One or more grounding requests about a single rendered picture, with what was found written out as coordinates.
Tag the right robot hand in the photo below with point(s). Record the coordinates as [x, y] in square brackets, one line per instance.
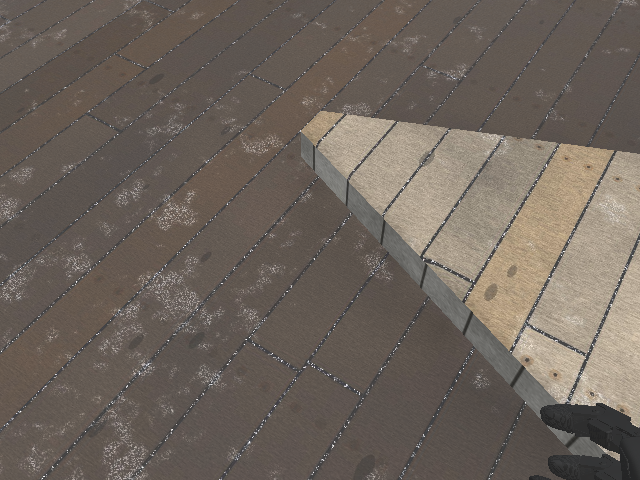
[606, 427]

